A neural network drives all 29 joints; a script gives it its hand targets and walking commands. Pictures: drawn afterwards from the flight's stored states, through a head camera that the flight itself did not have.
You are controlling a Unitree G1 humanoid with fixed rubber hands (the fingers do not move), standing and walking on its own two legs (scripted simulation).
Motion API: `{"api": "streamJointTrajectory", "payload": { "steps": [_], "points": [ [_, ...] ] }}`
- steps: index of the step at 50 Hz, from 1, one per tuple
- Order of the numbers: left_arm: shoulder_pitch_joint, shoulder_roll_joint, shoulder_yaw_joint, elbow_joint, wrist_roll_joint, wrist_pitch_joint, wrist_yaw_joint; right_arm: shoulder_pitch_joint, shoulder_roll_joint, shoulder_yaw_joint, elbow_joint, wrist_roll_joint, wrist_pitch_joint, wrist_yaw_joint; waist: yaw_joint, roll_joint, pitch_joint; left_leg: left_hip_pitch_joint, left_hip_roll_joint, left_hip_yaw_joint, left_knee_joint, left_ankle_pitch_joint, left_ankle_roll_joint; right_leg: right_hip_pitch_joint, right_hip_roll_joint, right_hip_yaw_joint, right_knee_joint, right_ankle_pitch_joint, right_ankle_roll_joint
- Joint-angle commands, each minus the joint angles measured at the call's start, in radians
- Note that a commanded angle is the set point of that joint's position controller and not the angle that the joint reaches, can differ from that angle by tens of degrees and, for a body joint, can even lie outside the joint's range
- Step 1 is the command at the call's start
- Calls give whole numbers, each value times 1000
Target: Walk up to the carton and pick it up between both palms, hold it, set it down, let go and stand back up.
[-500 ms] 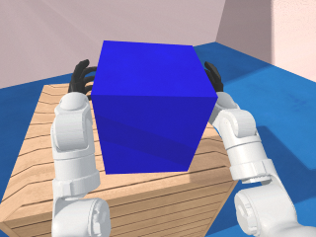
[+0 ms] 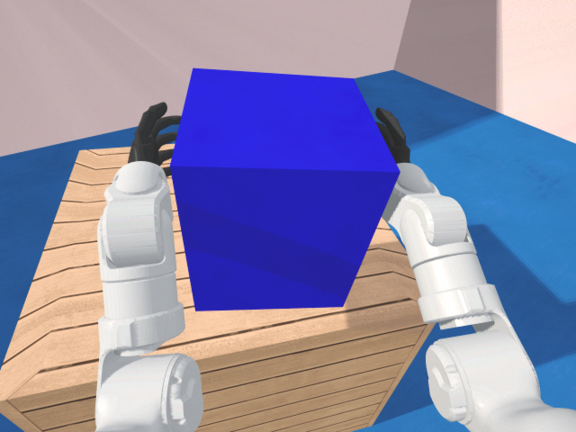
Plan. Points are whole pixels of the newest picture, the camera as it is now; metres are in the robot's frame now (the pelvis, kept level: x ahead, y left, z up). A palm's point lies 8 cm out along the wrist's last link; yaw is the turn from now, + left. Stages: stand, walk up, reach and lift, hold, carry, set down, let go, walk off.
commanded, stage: hold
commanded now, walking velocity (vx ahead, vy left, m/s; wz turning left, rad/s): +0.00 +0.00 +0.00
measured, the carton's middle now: (273, 196) +0.38 +0.01 +0.19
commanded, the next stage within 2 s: none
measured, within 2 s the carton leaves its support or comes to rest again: neither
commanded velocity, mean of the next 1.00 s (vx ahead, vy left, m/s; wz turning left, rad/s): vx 0.00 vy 0.00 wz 0.00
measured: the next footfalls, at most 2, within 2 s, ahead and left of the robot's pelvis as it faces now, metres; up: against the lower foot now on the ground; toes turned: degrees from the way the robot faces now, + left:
none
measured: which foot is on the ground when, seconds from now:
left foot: down 0.00-1.00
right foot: down 0.00-1.00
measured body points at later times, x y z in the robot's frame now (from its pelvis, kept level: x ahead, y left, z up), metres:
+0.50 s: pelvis +0.00 +0.00 +0.00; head -0.05 +0.03 +0.45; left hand +0.37 +0.17 +0.24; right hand +0.38 -0.14 +0.23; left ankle +0.04 +0.09 -0.75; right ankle +0.01 -0.08 -0.75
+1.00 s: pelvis +0.00 +0.00 +0.00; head -0.04 +0.03 +0.45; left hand +0.37 +0.16 +0.24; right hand +0.38 -0.14 +0.23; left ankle +0.04 +0.09 -0.75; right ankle +0.01 -0.08 -0.75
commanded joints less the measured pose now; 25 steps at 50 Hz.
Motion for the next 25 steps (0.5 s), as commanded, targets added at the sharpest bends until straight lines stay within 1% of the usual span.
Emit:
{"api": "streamJointTrajectory", "payload": {
  "steps": [1, 3, 4, 5, 6, 7, 8, 9, 10, 12, 14, 15, 16, 17, 19, 20, 21, 23, 24, 25],
  "points": [
    [-587, -424, -386, -141, -172, -60, -131, -709, 354, 251, -280, 89, -51, 20, -2, 81, -382, 227, 21, -51, 17, 223, -40, 3, -41, 49, -19, 176, 50],
    [-575, -424, -385, -160, -168, -56, -133, -695, 358, 267, -285, 101, -46, 18, 0, 90, -373, 233, 21, -50, 26, 245, -41, 7, -44, 52, -14, 189, 50],
    [-577, -420, -389, -175, -172, -52, -134, -696, 355, 265, -288, 103, -45, 15, -4, 89, -394, 234, 22, -50, 24, 241, -40, 19, -41, 51, -17, 189, 51],
    [-561, -421, -392, -177, -171, -49, -137, -686, 363, 275, -311, 105, -47, 12, -1, 80, -382, 228, 22, -50, 22, 245, -40, 26, -43, 50, -16, 194, 52],
    [-569, -420, -390, -177, -172, -46, -138, -698, 360, 277, -312, 109, -45, 9, 2, 76, -378, 229, 23, -52, 19, 240, -39, 21, -42, 49, -17, 191, 51],
    [-570, -421, -397, -187, -174, -45, -137, -705, 360, 280, -322, 112, -45, 8, 4, 81, -384, 235, 21, -50, 17, 238, -40, 16, -42, 49, -18, 187, 53],
    [-569, -428, -409, -199, -180, -48, -136, -702, 365, 278, -327, 116, -46, 7, -2, 85, -380, 232, 20, -48, 20, 242, -43, 9, -40, 51, -16, 186, 51],
    [-579, -423, -412, -209, -184, -50, -134, -699, 363, 279, -330, 114, -45, 8, 2, 83, -380, 238, 19, -47, 20, 247, -44, 11, -39, 49, -18, 184, 51],
    [-581, -420, -412, -206, -182, -48, -133, -696, 357, 275, -322, 115, -41, 9, -6, 99, -365, 239, 24, -51, 19, 236, -46, 0, -37, 48, -14, 168, 48],
    [-584, -425, -411, -190, -181, -44, -132, -691, 349, 263, -297, 108, -37, 10, -9, 100, -353, 232, 25, -50, 17, 215, -51, -4, -35, 47, -20, 139, 48],
    [-592, -430, -410, -192, -185, -44, -129, -706, 353, 258, -315, 103, -40, 14, -10, 96, -372, 225, 25, -51, 13, 183, -53, -13, -32, 40, -21, 109, 49],
    [-585, -430, -412, -184, -190, -45, -127, -704, 353, 259, -319, 102, -40, 14, -10, 84, -357, 219, 28, -49, 11, 180, -52, -15, -28, 38, -22, 105, 49],
    [-587, -427, -408, -171, -187, -45, -127, -699, 347, 254, -302, 100, -38, 15, -10, 91, -362, 230, 26, -47, 9, 165, -52, -14, -31, 42, -26, 97, 48],
    [-587, -432, -407, -163, -185, -47, -127, -713, 348, 254, -308, 95, -42, 15, -8, 90, -348, 214, 27, -47, 9, 153, -51, -19, -29, 40, -26, 85, 48],
    [-595, -434, -402, -155, -189, -52, -127, -720, 350, 255, -309, 88, -43, 18, -10, 75, -367, 215, 29, -52, 10, 148, -49, -14, -30, 36, -23, 87, 49],
    [-588, -428, -399, -139, -179, -53, -127, -709, 343, 244, -280, 84, -41, 19, -17, 86, -349, 207, 27, -47, 6, 135, -52, -21, -30, 38, -24, 75, 51],
    [-593, -430, -398, -128, -182, -52, -127, -726, 340, 241, -286, 88, -43, 20, -7, 86, -343, 207, 28, -51, 3, 130, -54, -28, -28, 35, -23, 64, 48],
    [-596, -430, -389, -118, -181, -55, -125, -728, 338, 235, -273, 81, -44, 25, -13, 86, -338, 201, 32, -55, -1, 107, -53, -27, -28, 35, -23, 48, 46],
    [-603, -432, -393, -119, -182, -58, -123, -727, 342, 238, -255, 84, -44, 27, -5, 89, -329, 192, 29, -51, -4, 94, -52, -37, -31, 38, -23, 38, 46],
    [-610, -430, -389, -121, -181, -60, -120, -729, 345, 233, -257, 79, -48, 30, -6, 81, -336, 196, 30, -53, -7, 97, -49, -35, -30, 35, -24, 38, 48]
  ]
}}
